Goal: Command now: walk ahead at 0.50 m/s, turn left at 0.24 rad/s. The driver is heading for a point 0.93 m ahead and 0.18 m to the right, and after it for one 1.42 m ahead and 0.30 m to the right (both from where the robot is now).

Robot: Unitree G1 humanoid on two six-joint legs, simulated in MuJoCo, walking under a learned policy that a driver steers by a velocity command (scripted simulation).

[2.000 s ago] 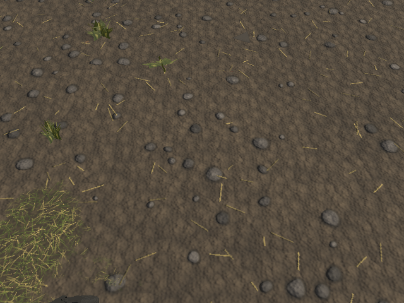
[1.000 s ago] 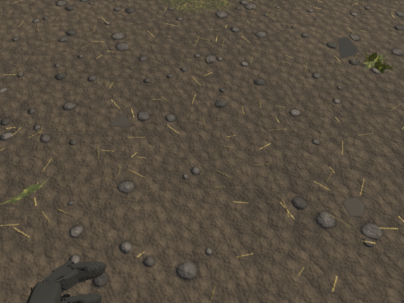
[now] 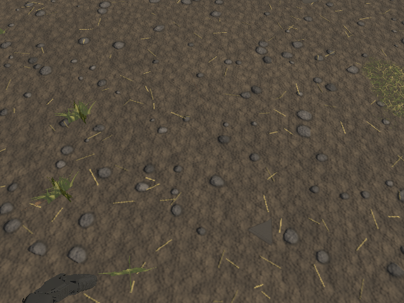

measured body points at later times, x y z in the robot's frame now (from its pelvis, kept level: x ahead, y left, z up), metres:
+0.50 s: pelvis +0.27 -0.01 +0.00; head +0.31 -0.01 +0.45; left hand +0.25 +0.27 -0.12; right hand +0.52 -0.22 -0.07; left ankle +0.43 +0.13 -0.71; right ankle +0.16 -0.13 -0.74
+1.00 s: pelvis +0.54 +0.02 +0.00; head +0.56 +0.01 +0.45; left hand +0.77 +0.22 -0.10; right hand +0.52 -0.27 -0.13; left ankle +0.44 +0.13 -0.74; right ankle +0.69 -0.15 -0.70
